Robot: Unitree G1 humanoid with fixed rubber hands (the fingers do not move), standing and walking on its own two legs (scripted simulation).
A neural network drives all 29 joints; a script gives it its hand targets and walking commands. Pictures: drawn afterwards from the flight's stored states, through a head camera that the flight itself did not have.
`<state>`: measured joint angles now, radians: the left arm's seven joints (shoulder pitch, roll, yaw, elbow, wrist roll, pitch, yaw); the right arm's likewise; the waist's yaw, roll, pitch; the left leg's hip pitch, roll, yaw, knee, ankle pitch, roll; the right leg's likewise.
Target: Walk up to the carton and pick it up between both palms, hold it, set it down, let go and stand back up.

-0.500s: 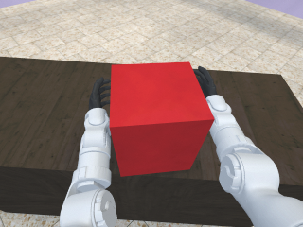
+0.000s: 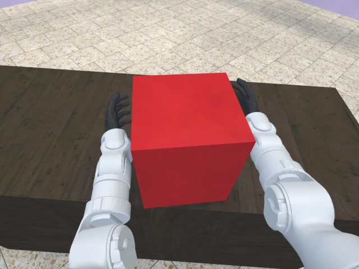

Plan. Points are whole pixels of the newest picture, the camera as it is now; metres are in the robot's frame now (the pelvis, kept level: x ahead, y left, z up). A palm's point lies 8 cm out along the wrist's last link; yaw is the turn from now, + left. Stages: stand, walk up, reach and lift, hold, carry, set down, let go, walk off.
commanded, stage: set down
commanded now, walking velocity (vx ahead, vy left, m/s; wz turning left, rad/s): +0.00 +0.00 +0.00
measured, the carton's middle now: (183, 143) +0.37 +0.03 +0.06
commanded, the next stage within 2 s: none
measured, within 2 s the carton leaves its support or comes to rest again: neither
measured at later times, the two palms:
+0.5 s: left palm (117, 134) +0.37 +0.18 +0.08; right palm (256, 112) +0.46 -0.15 +0.10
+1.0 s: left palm (97, 170) +0.27 +0.19 +0.09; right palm (278, 150) +0.36 -0.19 +0.09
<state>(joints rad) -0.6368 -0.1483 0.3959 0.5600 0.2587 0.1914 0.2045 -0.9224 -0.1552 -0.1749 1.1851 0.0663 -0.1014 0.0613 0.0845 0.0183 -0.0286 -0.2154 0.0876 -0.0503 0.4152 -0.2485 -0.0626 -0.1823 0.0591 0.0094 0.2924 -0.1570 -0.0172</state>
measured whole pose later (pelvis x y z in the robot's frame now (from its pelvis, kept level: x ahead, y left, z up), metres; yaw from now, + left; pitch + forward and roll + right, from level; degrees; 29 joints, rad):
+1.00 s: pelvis -0.04 -0.01 +0.00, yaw +0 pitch +3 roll -2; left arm -0.28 -0.07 0.18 0.13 0.04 0.35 0.22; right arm -0.56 -0.39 0.11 0.80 0.40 -0.05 0.11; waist 0.11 0.02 -0.03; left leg -0.28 0.09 -0.05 0.42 -0.19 -0.07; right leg -0.26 0.07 0.01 0.33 -0.11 -0.03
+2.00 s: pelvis -0.06 -0.02 -0.01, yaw +0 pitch -3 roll +0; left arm 0.12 -0.07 0.04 -0.30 0.00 0.49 0.25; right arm -0.06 -0.41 0.02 0.30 0.37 0.07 0.15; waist 0.09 0.02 -0.03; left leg -0.19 0.08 -0.05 0.41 -0.18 -0.07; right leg -0.22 0.05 0.01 0.41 -0.15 -0.04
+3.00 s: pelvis -0.03 +0.00 +0.00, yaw +0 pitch -1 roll -1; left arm 0.27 -0.01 0.01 -0.10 0.00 0.35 0.17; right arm 0.20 -0.36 -0.01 0.24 0.25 0.05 0.15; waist 0.07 0.01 -0.03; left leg -0.19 0.06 -0.05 0.40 -0.20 -0.06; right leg -0.20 0.03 0.01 0.38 -0.16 -0.02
